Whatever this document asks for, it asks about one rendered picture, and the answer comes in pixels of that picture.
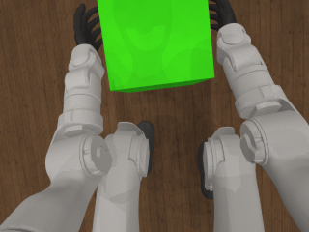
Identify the right robot forearm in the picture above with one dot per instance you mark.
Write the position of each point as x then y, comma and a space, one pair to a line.
247, 75

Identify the robot left hand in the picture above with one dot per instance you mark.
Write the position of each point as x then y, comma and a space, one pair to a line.
83, 30

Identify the left robot forearm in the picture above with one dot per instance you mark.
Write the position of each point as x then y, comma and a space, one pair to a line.
82, 96

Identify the robot right hand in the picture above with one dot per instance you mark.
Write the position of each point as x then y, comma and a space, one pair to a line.
225, 14

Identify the left robot shin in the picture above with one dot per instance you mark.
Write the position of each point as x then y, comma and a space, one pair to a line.
123, 126

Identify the robot right upper arm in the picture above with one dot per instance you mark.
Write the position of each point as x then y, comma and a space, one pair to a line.
279, 142

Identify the left robot thigh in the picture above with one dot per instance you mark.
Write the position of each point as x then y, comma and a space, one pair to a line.
117, 200

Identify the carton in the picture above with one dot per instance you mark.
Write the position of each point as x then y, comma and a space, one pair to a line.
156, 44

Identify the robot left upper arm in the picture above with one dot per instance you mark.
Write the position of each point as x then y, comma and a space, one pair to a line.
75, 167

